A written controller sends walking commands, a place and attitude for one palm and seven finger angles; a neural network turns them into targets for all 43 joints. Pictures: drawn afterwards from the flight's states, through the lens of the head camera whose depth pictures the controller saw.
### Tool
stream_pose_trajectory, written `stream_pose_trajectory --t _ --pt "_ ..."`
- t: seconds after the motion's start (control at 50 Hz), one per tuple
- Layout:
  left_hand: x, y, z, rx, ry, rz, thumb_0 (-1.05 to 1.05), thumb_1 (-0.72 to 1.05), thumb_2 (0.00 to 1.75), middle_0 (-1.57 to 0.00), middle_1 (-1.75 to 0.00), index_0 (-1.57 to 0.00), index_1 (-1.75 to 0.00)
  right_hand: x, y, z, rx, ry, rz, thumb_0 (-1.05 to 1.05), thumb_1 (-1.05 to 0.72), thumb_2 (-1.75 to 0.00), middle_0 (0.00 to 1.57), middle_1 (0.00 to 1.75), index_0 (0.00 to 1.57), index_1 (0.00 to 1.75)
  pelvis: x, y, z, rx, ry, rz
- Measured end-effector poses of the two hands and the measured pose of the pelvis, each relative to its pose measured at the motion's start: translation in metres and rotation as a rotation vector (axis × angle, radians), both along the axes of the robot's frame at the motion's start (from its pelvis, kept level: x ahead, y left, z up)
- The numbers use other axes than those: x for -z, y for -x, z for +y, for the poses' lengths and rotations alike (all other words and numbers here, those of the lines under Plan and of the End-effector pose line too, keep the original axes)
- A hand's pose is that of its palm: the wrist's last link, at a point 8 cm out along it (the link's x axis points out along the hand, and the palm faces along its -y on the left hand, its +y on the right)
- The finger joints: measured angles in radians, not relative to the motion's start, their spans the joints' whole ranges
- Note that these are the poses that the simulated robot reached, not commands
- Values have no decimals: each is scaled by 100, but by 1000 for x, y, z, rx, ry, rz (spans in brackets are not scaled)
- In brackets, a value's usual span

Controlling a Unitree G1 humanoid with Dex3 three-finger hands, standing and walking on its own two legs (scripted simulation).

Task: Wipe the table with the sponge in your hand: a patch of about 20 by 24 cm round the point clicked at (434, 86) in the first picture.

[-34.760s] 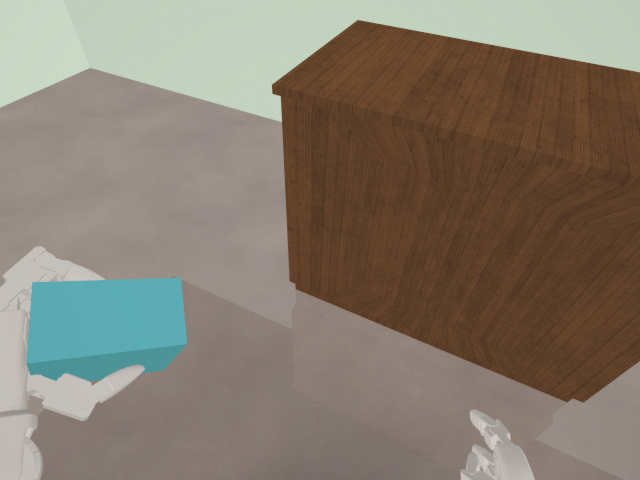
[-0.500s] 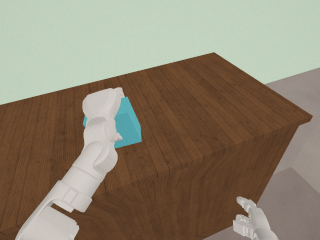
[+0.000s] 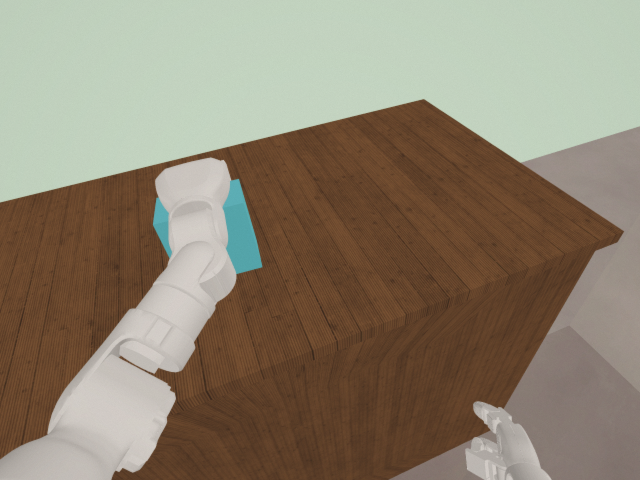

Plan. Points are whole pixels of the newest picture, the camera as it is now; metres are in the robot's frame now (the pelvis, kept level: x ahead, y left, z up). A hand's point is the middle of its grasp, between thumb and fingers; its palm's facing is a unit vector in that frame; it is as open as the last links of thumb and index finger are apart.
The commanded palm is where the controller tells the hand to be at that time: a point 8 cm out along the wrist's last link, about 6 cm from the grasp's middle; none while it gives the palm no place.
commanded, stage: wipe forward along the third lane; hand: left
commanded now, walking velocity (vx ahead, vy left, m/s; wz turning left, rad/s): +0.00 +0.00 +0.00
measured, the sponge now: (215, 243) +0.40 +0.18 +0.11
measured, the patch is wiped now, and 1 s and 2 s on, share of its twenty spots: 0.95 0.95 0.95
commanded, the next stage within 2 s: wipe back along the third lane in 0.48 s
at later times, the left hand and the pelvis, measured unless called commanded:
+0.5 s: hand (188, 202) +0.44 +0.22 +0.16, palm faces -0.02 -0.03 -1.00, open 10.6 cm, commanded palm +0.42 +0.23 +0.19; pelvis +0.00 +0.02 +0.00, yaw +0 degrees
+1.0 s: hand (181, 205) +0.43 +0.23 +0.16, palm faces +0.10 -0.03 -0.99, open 10.6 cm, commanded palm +0.38 +0.21 +0.18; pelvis +0.02 +0.04 +0.00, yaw +0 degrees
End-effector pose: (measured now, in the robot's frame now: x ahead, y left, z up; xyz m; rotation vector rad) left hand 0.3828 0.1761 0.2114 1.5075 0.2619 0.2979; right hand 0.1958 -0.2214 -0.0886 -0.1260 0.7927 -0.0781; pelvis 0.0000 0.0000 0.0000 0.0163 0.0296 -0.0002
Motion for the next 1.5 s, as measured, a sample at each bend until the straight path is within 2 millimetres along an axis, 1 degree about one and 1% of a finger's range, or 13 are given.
stream_pose_trajectory --t 0.22,0.34,0.44,0.62,0.72,0.8,0.88,0.98,1.12,1.14,1.22,1.4,1.5 --pt "-1 -20 23 16 0 25 -1 -55 104 -68 -130 -71 -129 13 37 -16 69 41 94 1 -90 -90 20 30 20 30 -1 -2 4 6 7 21" --pt "0 -27 31 18 -9 33 0 -55 104 -68 -130 -71 -129 18 54 -19 96 52 140 1 -90 -90 20 30 20 30 -2 -3 9 6 10 34" --pt "1 -33 36 20 -7 41 0 -55 104 -68 -130 -71 -129 19 59 -15 106 54 156 1 -90 -90 20 30 20 30 -2 -3 13 6 13 41" --pt "-1 -49 49 12 -15 63 0 -55 104 -68 -130 -71 -129 20 64 -4 113 50 167 1 -90 -90 20 30 20 30 -2 -3 21 3 16 66" --pt "2 -49 52 27 -19 39 0 -55 104 -68 -130 -71 -129 22 67 2 114 37 184 1 -90 -90 20 30 20 30 -3 -7 26 8 18 72" --pt "4 -42 52 34 -20 -9 0 -54 104 -68 -131 -70 -130 23 60 8 101 23 185 1 -90 -90 20 30 20 30 -3 -11 30 9 19 66" --pt "4 -35 51 21 -20 -45 0 -54 104 -68 -131 -70 -130 19 41 16 76 11 165 1 -90 -90 20 30 20 30 -2 -14 34 6 19 58" --pt "3 -27 48 -5 -15 -66 0 -54 104 -67 -131 -69 -130 9 5 30 25 -11 98 1 -90 -90 20 30 20 30 -2 -17 38 -2 20 50" --pt "2 -12 39 2 -9 -69 0 -53 104 -67 -132 -69 -131 -13 -48 54 -68 -43 -16 1 -91 -90 20 30 19 30 0 -23 40 -16 20 32" --pt "2 -10 37 5 -7 -72 0 -53 104 -67 -132 -69 -131 -15 -50 55 -71 -39 -14 1 -90 -90 20 30 20 30 0 -23 39 -18 19 29" --pt "3 -2 31 21 -1 -85 0 -53 104 -66 -132 -69 -131 -15 -48 52 -85 -33 -4 1 -90 -90 20 30 20 31 1 -24 38 -19 20 15" --pt "3 17 16 49 6 -111 -1 -53 104 -66 -132 -68 -131 -12 -46 55 -107 -75 -10 1 -90 -90 20 30 19 30 2 -19 31 -18 16 -1" --pt "2 31 6 69 28 -138 -1 -53 104 -65 -133 -68 -132 -12 -45 54 -120 -97 -18 1 -90 -90 20 30 18 29 2 -16 26 -15 13 -13"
